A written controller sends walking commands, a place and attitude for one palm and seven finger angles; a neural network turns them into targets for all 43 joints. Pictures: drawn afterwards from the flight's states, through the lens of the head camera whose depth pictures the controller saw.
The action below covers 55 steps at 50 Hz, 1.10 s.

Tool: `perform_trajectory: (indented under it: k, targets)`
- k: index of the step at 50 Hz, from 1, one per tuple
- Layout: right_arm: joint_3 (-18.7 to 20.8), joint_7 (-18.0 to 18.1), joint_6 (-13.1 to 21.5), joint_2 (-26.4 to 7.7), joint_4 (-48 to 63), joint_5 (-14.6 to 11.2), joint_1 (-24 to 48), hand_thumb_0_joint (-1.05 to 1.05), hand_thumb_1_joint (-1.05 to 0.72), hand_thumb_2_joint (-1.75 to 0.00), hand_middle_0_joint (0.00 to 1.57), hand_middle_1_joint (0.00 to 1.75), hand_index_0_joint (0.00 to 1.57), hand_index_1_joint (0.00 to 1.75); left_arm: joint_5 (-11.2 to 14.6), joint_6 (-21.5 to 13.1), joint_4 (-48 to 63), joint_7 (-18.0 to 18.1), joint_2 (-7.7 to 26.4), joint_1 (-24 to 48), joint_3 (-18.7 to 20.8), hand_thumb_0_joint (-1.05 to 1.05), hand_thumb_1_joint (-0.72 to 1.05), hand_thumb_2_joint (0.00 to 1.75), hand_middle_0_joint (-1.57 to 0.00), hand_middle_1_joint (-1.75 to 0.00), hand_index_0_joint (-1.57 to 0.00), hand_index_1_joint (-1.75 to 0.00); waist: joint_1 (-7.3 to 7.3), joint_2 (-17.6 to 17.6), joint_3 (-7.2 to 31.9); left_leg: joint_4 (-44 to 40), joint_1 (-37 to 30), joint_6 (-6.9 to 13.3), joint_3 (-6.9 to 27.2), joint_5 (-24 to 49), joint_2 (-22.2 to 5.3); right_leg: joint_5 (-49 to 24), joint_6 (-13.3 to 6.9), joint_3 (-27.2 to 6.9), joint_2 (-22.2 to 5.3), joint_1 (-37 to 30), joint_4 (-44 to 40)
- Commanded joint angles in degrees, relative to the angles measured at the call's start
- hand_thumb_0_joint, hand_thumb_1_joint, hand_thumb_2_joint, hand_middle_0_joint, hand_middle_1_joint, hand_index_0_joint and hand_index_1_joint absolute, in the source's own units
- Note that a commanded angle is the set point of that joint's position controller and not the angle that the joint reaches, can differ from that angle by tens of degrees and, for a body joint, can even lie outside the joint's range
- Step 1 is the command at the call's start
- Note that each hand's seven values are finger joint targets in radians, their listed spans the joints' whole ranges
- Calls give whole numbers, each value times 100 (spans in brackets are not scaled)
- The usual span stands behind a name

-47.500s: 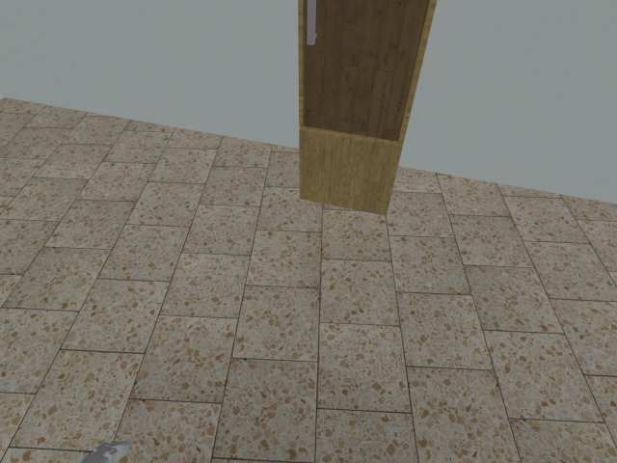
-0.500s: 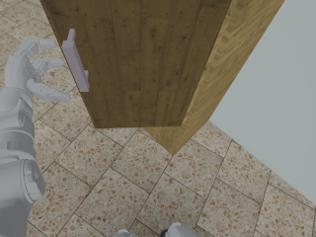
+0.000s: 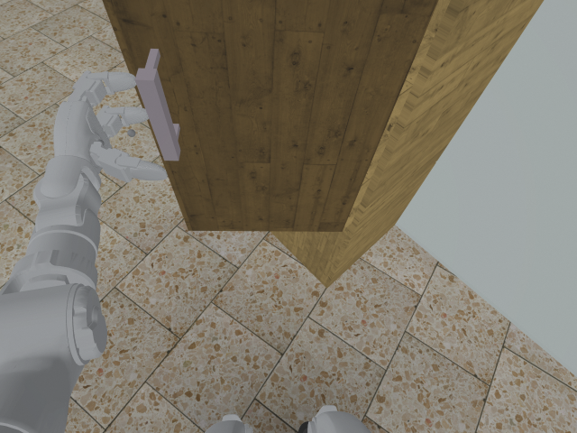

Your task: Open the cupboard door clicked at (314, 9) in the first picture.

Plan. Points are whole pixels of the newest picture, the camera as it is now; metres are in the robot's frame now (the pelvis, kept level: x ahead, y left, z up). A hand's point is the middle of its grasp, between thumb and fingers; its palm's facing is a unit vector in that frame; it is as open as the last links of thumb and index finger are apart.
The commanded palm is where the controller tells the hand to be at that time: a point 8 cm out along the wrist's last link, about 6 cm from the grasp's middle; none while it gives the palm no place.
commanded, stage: slide the fingers in behind the handle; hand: left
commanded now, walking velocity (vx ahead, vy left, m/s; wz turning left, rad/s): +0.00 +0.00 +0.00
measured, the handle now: (163, 108) +0.54 +0.16 +0.11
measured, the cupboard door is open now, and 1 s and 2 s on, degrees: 49 46 50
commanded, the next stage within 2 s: close the thumb around the handle in 0.84 s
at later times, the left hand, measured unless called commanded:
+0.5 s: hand (174, 127) +0.50 +0.14 +0.10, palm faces +0.00 -1.00 -0.02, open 14.0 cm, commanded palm +0.48 +0.19 +0.11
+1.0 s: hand (158, 133) +0.50 +0.16 +0.10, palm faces -0.02 -1.00 +0.02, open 13.9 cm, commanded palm +0.47 +0.21 +0.11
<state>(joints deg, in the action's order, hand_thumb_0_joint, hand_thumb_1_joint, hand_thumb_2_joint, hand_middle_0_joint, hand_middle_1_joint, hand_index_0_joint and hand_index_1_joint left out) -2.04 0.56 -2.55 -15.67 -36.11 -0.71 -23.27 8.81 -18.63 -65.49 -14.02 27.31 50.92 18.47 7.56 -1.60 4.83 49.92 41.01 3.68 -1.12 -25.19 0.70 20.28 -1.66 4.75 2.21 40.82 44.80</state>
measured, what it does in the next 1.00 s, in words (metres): stands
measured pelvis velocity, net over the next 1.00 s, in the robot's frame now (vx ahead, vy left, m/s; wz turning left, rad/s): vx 0.00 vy -0.02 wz -0.02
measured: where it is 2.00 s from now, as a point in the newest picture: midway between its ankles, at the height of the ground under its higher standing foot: outside the picture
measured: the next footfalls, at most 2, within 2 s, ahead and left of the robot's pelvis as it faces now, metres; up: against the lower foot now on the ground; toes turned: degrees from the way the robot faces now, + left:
none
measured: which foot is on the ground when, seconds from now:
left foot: down 0.00-1.00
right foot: down 0.00-1.00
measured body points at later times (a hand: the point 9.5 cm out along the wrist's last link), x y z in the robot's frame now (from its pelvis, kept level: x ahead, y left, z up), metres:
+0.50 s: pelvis +0.00 -0.02 +0.00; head +0.10 -0.01 +0.44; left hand +0.50 +0.19 +0.11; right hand +0.01 -0.28 -0.11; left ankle -0.02 +0.07 -0.70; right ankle +0.01 -0.11 -0.70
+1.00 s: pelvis +0.00 -0.02 +0.00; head +0.10 +0.00 +0.44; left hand +0.49 +0.21 +0.10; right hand +0.01 -0.29 -0.10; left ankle -0.02 +0.07 -0.70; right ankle +0.01 -0.11 -0.70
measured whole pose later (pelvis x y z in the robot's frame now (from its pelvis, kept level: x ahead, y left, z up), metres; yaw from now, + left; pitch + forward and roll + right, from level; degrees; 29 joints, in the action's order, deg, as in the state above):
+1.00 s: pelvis +0.00 -0.02 +0.00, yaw -1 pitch +16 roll -2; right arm -1.8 0.9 -2.3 -16.2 -34.4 -1.2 -23.5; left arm 8.0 -18.4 -64.1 -14.2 26.5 48.7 20.6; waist 8.5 -0.9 4.6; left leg 47.9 39.1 2.7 -2.3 -24.7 -0.5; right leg 19.7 -2.8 3.5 3.5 40.0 43.7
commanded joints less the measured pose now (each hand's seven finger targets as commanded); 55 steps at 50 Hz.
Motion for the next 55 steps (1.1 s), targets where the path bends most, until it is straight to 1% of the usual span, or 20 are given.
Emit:
perform_trajectory:
  k: [1,5,6,10,12,15,17,20,23,27,29,31,35,39,44,45,46,47,51,55]
  targets:
    - [408,34,154,-1028,179,-2,-885,0,-90,-90,20,30,20,30,-39,-463,1374,-97,633,3233,-341,0,-50,30,-30,-120,-30,-120,401,-646,2456,-518,-2350,-356,739,2808,-276,-1471,15,-244,78,-181,-353]
    - [383,30,204,-1001,129,-11,-879,0,-90,-90,20,30,20,30,-44,-449,1229,-81,306,3338,-637,0,-50,30,-30,-120,-30,-120,478,-635,2216,-554,-2154,-309,722,2461,-224,-1360,-11,-236,57,-162,-374]
    - [397,30,208,-1032,83,-5,-893,0,-90,-90,20,30,20,30,-90,-455,1193,-58,441,3415,-549,0,-50,30,-30,-120,-30,-120,471,-548,2229,-547,-2136,-306,742,2373,-234,-1308,-2,-247,64,-121,-370]
    - [405,2,274,-1001,62,7,-908,0,-90,-90,20,30,20,30,-61,-481,1297,-28,113,3447,-799,0,-50,30,-30,-120,-30,-120,486,-834,2385,-508,-2324,-314,750,2520,-199,-1356,-34,-241,56,-82,-356]
    - [432,-15,274,-1011,46,16,-925,0,-90,-90,20,30,20,30,15,-492,1377,21,332,3320,-494,0,-50,30,-30,-120,-30,-120,362,-761,2731,-492,-2434,-357,753,2807,-208,-1547,-25,-237,71,-290,-329]
    - [387,2,260,-1015,106,4,-928,0,-90,-90,20,30,20,30,108,-388,1014,176,747,2997,11,0,-50,30,-30,-120,-30,-120,248,-168,2513,-541,-1734,-231,553,2469,-126,-1796,1,-298,60,-873,-346]
    - [352,-15,239,-973,232,5,-884,0,-90,-90,20,30,20,30,-34,-360,946,332,1098,2760,304,0,-50,30,-30,-120,-30,-120,76,-167,2389,-600,-1322,-184,407,2325,-67,-1955,19,-387,38,-1222,-342]
    - [334,-34,220,-929,404,22,-867,0,-90,-90,20,30,20,30,-313,-515,1240,500,1359,2679,358,0,-50,30,-30,-120,-30,-120,26,-218,2326,-559,-1059,-119,302,2337,-37,-2187,20,-477,13,-1469,-281]
    - [345,-43,177,-911,483,0,-842,0,-90,-90,20,30,20,30,-374,-583,1263,464,1329,2473,319,0,-50,30,-30,-120,-30,-120,42,-139,2421,-567,-1036,-107,214,2225,-47,-2264,46,-548,15,-1620,-315]
    - [336,24,158,-933,487,-63,-816,0,-90,-90,20,30,20,30,-130,-438,1095,211,1161,2672,241,0,-50,30,-30,-120,-30,-120,163,-99,2365,-621,-1019,-101,159,1982,-49,-2210,66,-582,19,-1683,-427]
    - [335,71,163,-975,446,-76,-850,0,-90,-90,20,30,20,30,-85,-369,1037,121,1420,2772,394,0,-50,30,-30,-120,-30,-120,188,-15,2297,-618,-865,-83,150,1823,-56,-2126,85,-634,3,-1723,-485]
    - [329,99,177,-965,443,-71,-855,0,-90,-90,20,30,20,30,-82,-409,1190,81,1573,2888,472,0,-50,30,-30,-120,-30,-120,167,-200,2502,-605,-932,-76,144,1900,-44,-2232,95,-681,-7,-1819,-467]
    - [346,58,209,-903,436,-48,-882,0,-90,-90,20,30,20,30,-69,-576,1489,28,1194,2772,194,0,-50,30,-30,-120,-30,-120,150,-564,2802,-517,-1437,-108,219,2506,-58,-2528,40,-575,28,-1643,-347]
    - [357,47,152,-950,437,-82,-860,0,-90,-90,20,30,20,30,37,-378,1041,-42,1216,2170,331,0,-50,30,-30,-120,-30,-120,96,-24,2445,-601,-1021,-89,141,2291,-58,-2578,84,-594,15,-1837,-443]
    - [345,78,103,-978,510,-94,-831,0,-90,-90,20,30,20,30,-39,-183,1028,-59,1383,2285,338,0,-50,30,-30,-120,-30,-120,106,-27,2096,-665,-791,-65,112,1971,-46,-2329,89,-618,-18,-1759,-512]
    - [341,84,116,-955,526,-84,-831,0,-90,-90,20,30,20,30,-14,-276,1271,-38,1356,2530,294,0,-50,30,-30,-120,-30,-120,148,-199,2157,-654,-951,-64,142,2113,-48,-2388,70,-592,-10,-1734,-474]
    - [364,79,113,-974,524,-70,-833,0,-90,-90,20,30,20,30,-43,-372,1428,-5,1593,2521,504,0,-50,30,-30,-120,-30,-120,40,-290,2414,-628,-1096,-83,164,2190,-55,-2376,64,-600,9,-1745,-442]
    - [357,67,131,-931,539,-69,-799,0,-90,-90,20,30,20,30,-21,-459,1610,-9,1309,2625,270,0,-50,30,-30,-120,-30,-120,107,-427,2546,-626,-1300,-96,183,2318,-59,-2421,58,-588,19,-1697,-421]
    - [389,43,162,-941,436,-52,-815,0,-90,-90,20,30,20,30,28,-657,1722,4,1189,2610,254,0,-28,40,-32,-122,-32,-122,101,-542,2764,-549,-1762,-158,294,2731,-119,-2436,38,-486,64,-1404,-350]
    - [371,65,131,-979,367,-69,-828,0,-90,-90,20,30,20,30,18,-407,1137,-14,1006,2540,100,0,-5,49,-33,-125,-33,-125,190,-322,2163,-618,-1503,-149,331,2424,-116,-2059,24,-403,53,-1120,-406]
